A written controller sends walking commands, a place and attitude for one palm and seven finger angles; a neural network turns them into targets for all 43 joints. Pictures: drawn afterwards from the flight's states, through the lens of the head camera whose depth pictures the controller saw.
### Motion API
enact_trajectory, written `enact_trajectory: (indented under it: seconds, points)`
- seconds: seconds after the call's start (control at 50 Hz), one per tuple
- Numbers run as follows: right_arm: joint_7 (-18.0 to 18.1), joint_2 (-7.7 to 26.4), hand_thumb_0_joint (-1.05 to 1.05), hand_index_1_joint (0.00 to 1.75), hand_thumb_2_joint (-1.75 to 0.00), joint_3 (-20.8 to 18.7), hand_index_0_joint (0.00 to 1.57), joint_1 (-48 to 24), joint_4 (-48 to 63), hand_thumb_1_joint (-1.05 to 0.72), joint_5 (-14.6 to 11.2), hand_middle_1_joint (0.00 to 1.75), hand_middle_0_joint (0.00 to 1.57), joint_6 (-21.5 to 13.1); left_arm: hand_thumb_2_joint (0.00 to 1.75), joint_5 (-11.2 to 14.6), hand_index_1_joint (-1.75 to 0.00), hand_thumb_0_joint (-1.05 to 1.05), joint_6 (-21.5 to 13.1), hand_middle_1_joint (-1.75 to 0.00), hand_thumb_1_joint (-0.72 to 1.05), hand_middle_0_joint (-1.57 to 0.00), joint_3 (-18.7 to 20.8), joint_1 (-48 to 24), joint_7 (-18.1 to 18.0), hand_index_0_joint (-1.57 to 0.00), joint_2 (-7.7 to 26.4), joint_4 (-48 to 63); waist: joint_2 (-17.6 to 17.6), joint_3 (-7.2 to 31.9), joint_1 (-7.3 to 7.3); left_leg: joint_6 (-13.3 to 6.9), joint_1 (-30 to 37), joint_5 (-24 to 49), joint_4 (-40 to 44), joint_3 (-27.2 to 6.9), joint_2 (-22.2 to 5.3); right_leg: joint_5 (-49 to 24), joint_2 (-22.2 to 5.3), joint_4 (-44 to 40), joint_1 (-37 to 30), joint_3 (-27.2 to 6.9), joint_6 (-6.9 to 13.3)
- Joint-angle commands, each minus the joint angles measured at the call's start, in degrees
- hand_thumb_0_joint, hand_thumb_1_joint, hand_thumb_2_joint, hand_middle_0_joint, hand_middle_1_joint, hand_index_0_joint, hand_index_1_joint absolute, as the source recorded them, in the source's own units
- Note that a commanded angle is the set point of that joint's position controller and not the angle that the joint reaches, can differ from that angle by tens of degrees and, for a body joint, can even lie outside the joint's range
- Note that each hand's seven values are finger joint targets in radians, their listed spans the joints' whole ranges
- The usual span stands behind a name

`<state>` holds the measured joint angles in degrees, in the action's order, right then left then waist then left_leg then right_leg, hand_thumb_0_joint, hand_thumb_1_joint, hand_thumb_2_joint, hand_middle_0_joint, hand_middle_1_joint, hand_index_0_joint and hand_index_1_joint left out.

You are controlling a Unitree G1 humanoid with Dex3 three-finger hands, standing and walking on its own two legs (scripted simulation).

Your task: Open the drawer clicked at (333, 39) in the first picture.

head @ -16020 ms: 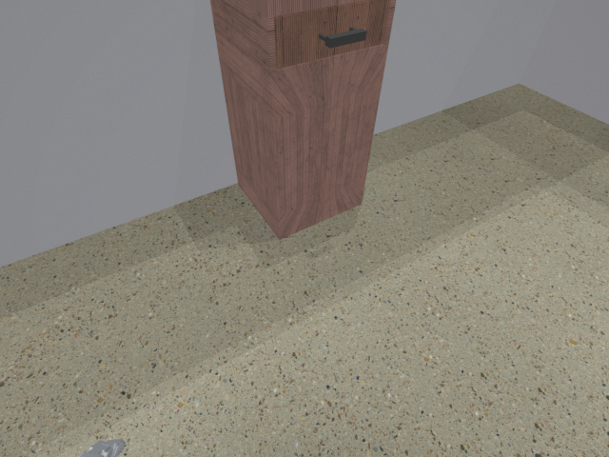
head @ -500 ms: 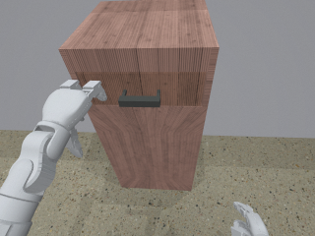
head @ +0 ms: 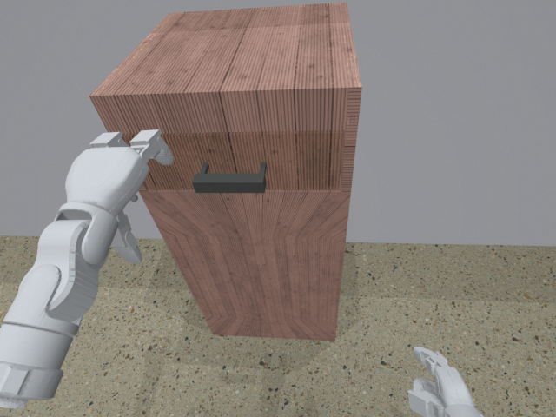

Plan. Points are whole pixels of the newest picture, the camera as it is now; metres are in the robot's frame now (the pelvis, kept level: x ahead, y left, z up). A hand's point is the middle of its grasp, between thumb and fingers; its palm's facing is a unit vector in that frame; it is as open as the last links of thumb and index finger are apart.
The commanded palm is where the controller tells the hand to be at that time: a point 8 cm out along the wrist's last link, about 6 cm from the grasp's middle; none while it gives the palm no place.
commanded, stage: move the hooked fingers above the handle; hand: left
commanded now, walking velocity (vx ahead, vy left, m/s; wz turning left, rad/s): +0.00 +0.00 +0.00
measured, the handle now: (231, 175) +0.51 +0.17 +0.06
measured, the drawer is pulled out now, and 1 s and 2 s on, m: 0.00 0.00 0.00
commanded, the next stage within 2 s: none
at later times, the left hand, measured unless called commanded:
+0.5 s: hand (157, 176) +0.40 +0.24 +0.16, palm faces +0.13 -0.06 -0.99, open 13.8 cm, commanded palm +0.35 +0.22 +0.21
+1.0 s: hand (191, 181) +0.42 +0.20 +0.13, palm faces +0.02 -0.06 -1.00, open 13.9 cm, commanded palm +0.40 +0.18 +0.19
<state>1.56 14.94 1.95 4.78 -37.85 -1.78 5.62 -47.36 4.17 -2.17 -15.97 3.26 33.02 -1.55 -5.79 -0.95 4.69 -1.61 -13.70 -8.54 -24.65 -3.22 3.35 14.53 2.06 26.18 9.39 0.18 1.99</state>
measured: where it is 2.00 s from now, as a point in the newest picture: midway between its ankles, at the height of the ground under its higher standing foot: outside the picture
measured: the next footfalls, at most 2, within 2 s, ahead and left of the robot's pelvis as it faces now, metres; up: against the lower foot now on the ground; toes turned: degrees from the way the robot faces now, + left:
none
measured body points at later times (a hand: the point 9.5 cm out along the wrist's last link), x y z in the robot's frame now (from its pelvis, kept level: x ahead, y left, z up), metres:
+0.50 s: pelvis +0.04 -0.01 +0.00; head +0.06 -0.06 +0.44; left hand +0.39 +0.24 +0.21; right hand +0.22 -0.25 -0.13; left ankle +0.05 +0.10 -0.74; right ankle +0.00 -0.10 -0.74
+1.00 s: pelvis +0.04 +0.00 -0.01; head +0.05 -0.04 +0.44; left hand +0.41 +0.20 +0.18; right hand +0.22 -0.22 -0.13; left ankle +0.05 +0.10 -0.74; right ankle +0.00 -0.10 -0.74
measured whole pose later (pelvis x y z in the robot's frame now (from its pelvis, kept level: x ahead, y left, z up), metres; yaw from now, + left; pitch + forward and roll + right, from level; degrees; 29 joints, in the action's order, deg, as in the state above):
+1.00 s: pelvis +0.04 +0.00 -0.01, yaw +0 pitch +3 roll +1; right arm 0.3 14.2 1.6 6.8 -36.4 -2.9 12.7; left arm -52.1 21.5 -13.9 -27.8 4.3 25.1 -14.6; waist -5.0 3.7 2.3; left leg -2.1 -19.0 -13.4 -29.2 -2.5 4.4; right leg 19.6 1.2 31.0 14.8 -0.3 1.8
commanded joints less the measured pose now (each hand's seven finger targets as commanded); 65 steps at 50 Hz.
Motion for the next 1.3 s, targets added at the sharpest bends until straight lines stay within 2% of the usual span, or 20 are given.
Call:
enact_trajectory:
  seconds: [0.0,0.08,0.16,0.22,0.28,0.36,0.46,0.56,0.62,0.66,0.7,0.78,0.86,0.96,1.04,1.06,1.12,1.16,1.2,1.28]
  points:
    - [0.4,6.6,0.0,0.3,-0.9,-1.86,0.2,-7.62,8.83,-0.9,-0.63,0.3,0.2,-1.22,0.3,-1.45,-1.2,0.0,5.02,-1.2,-0.5,-0.3,4.79,-18.81,-0.38,-0.3,9.9,1.36,5.32,10.37,-1.15,-0.14,3.69,0.1,2.79,2.53,-0.57,-0.24,-1.75,-6.36,1.61,-0.61,-0.72]
    - [0.76,6.55,0.0,0.3,-0.9,-2.02,0.2,-7.77,10.64,-0.9,-0.31,0.3,0.2,-1.3,0.3,-2.42,-1.2,0.0,4.2,-1.2,-0.5,-0.3,0.88,-21.96,3.19,-0.3,8.71,7.23,5.78,17.4,-2.15,-1.17,5.48,3.77,0.68,2.39,0.37,-7.22,-2.38,-4.6,-1.15,-1.65,-1.1]
    - [1.69,7.04,0.0,0.3,-0.9,-2.26,0.2,-6.74,10.62,-0.9,0.42,0.3,0.2,-1.45,0.3,-1.06,-1.2,0.0,-1.06,-1.2,-0.5,-0.3,8.41,-21.62,3.07,-0.3,15.61,11.58,5.54,19.41,-1.46,-1.95,5.39,7.75,-1.1,2.0,0.83,-16.24,-2.16,-3.05,-3.68,-2.43,-1.29]
    - [1.73,6.24,0.0,0.3,-0.9,-2.57,0.2,-5.31,9.82,-0.9,0.58,0.3,0.2,-1.48,0.3,-0.17,-1.2,0.0,-4.15,-1.2,-0.5,-0.3,12.59,-22.02,0.07,-0.3,17.33,11.69,5.23,19.57,-0.19,-1.67,4.67,10.81,-1.76,2.27,1.07,-20.97,-2.39,-1.62,-4.16,-2.21,-1.23]
    - [0.88,5.73,0.0,0.3,-0.9,-2.93,0.2,-4.91,8.93,-0.9,0.4,0.3,0.2,-0.84,0.3,-0.37,-1.2,0.0,-3.33,-1.2,-0.5,-0.3,16.85,-20.5,-4.15,-0.3,18.83,9.48,2.82,20.18,1.22,-0.87,3.24,13.92,-2.27,2.39,1.08,-23.41,-2.31,-0.33,-5.29,-2.01,-0.66]
    - [-0.48,6.34,0.0,0.3,-0.9,-3.39,0.2,-5.6,9.14,-0.9,-0.38,0.3,0.2,0.62,0.3,-1.02,-1.2,0.0,2.87,-1.2,-0.5,-0.3,12.84,-15.48,-5.68,-0.3,13.26,2.04,6.1,17.77,0.81,-0.43,1.47,13.89,-2.53,3.47,0.45,-24.16,-1.96,0.07,-3.46,-1.88,-0.84]
    - [-1.1,7.22,0.0,0.3,-0.9,-3.51,0.2,-7.62,11.92,-0.9,-1.02,0.3,0.2,2.79,0.3,-1.3,-1.2,0.0,9.63,-1.2,-0.5,-0.3,1.09,-13.72,0.68,-0.3,5.01,6.09,9.76,19.74,-1.82,-1.19,2.36,15.08,-3.87,4.07,0.8,-31.08,-2.66,1.87,-3.46,-1.59,-2.12]
    - [-0.08,6.34,0.0,0.3,-0.9,-3.22,0.2,-7.04,12.64,-0.9,-0.12,0.3,0.2,2.5,0.3,-2.15,-1.2,0.0,5.23,-1.2,-0.5,-0.3,-1.61,-22.05,3.22,-0.3,5.59,18.97,7.17,22.43,-3.66,-2.02,8.08,17.9,-5.24,2.1,0.61,-26.72,-1.46,2.21,0.66,-1.16,-1.51]
    - [0.4,5.47,0.0,0.3,-0.9,-3.2,0.2,-5.26,10.8,-0.9,0.85,0.3,0.2,1.59,0.3,-3.47,-1.2,0.0,0.33,-1.2,-0.5,-0.3,6.01,-22.38,-1.26,-0.3,11.48,19.7,3.56,25.06,-1.36,-1.37,9.44,21.55,-5.58,1.06,0.35,-24.59,-1.06,3.22,0.45,-0.82,-0.56]
    - [0.08,5.26,0.0,0.3,-0.9,-3.22,0.2,-4.35,9.63,-0.9,0.7,0.3,0.2,1.39,0.3,-3.52,-1.2,0.0,-0.24,-1.2,-0.5,-0.3,8.67,-24.29,-5.25,-0.3,12.06,17.19,1.28,24.73,-0.95,-0.67,9.31,21.82,-5.9,1.05,-0.03,-22.29,-0.41,3.21,1.83,-0.31,0.14]
    - [-0.36,4.42,0.0,0.3,-0.9,-3.04,0.2,-3.85,7.79,-0.9,0.25,0.3,0.2,1.54,0.3,-4.58,-1.2,0.0,1.46,-1.2,-0.5,-0.3,8.98,-25.48,-8.72,-0.3,10.31,8.16,3.42,21.26,-0.53,0.24,6.1,19.11,-4.81,1.34,-0.46,-18.3,-0.24,3.13,3.16,0.69,0.56]
    - [-1.19,5.12,0.0,0.3,-0.9,-2.61,0.2,-5.5,7.42,-0.9,-0.58,0.3,0.2,2.66,0.3,-5.8,-1.2,0.0,8.87,-1.2,-0.5,-0.3,3.12,-28.03,-10.53,-0.3,5.45,-1.49,5.45,19.76,-0.81,0.82,3.95,14.06,-3.06,2.66,-0.87,-14.04,-0.45,2.15,3.07,0.71,0.51]
    - [-1.39,5.94,0.0,0.3,-0.9,-2.97,0.2,-7.29,9.96,-0.9,-1.24,0.3,0.2,4.37,0.3,-6.28,-1.2,0.0,16.37,-1.2,-0.5,-0.3,-6.65,-27.36,-4.97,-0.3,-1.93,-2.72,6.74,22.18,-2.68,0.07,5.74,15.24,-3.61,2.58,-0.71,-17.09,-0.67,2.11,2.27,0.07,0.15]
    - [-0.11,6.34,0.0,0.3,-0.9,-2.64,0.2,-5.8,11.4,-0.9,-1.18,0.3,0.2,4.81,0.3,-5.43,-1.2,0.0,14.13,-1.2,-0.5,-0.3,-14.08,-34.36,3.14,-0.3,-5.54,0.6,9.08,18.96,-6.14,-1.41,6.77,11.17,-3.71,1.27,-0.65,-14.67,-0.99,1.45,6.06,0.2,-0.24]
    - [1.16,5.07,0.0,0.3,-0.9,-2.7,0.2,-3.02,10.2,-0.9,-0.21,0.3,0.2,2.88,0.3,-6.01,-1.2,0.0,4.35,-1.2,-0.5,-0.3,-7.82,-40.4,0.0,-0.3,0.03,4.44,4.86,22.39,-4.46,-1.26,8.85,11.01,-4.3,0.15,-0.42,-11.93,-0.67,2.48,6.38,-0.08,0.53]
    - [1.41,5.34,0.0,0.3,-0.9,-2.89,0.2,-2.06,9.4,-0.9,0.11,0.3,0.2,2.61,0.3,-6.11,-1.2,0.0,2.42,-1.2,-0.5,-0.3,-3.14,-41.15,-2.14,-0.3,4.3,3.87,4.26,23.69,-3.55,-0.85,8.4,10.52,-4.22,0.14,-0.54,-10.86,-0.43,2.61,5.64,-0.08,0.72]
    - [1.5,4.38,0.0,0.3,-0.9,-2.79,0.2,-0.58,7.33,-0.9,-0.37,0.3,0.2,1.68,0.3,-5.86,-1.2,0.0,0.36,-1.2,-0.5,-0.3,2.47,-41.39,-9.09,-0.3,5.85,-4.88,5.52,20.6,-1.89,-0.27,4.01,9.15,-3.41,1.06,-0.37,-9.26,0.01,2.58,5.45,0.53,1.06]
    - [1.46,4.67,0.0,0.3,-0.9,-2.68,0.2,-0.55,6.19,-0.9,-0.68,0.3,0.2,1.96,0.3,-6.3,-1.2,0.0,2.32,-1.2,-0.5,-0.3,5.29,-41.55,-13.13,-0.3,8.12,-11.34,7.08,19.82,-0.99,0.13,1.33,7.66,-2.69,2.12,-0.28,-8.08,0.11,1.94,3.91,0.24,1.02]
    - [1.79,4.61,0.0,0.3,-0.9,-2.47,0.2,-1.1,6.13,-0.9,-1.16,0.3,0.2,2.09,0.3,-6.36,-1.2,0.0,4.78,-1.2,-0.5,-0.3,1.44,-43.25,-14.7,-0.3,5.27,-15.75,7.66,18.52,-2.05,0.14,0.28,5.79,-2.24,3.43,-0.56,-7.56,-0.19,1.26,4.11,-0.19,0.63]
    - [1.99,6.19,0.0,0.3,-0.9,-2.56,0.2,-0.59,4.98,-0.9,-1.36,0.3,0.2,3.14,0.3,-9.2,-1.2,0.0,12.85,-1.2,-0.5,-0.3,-1.68,-43.28,-13.72,-0.3,5.18,-28.35,7.71,19.63,-2.57,0.03,-2.12,3.64,-1.2,4.46,-0.77,-6.64,-0.97,0.11,2.97,-1.15,-0.15]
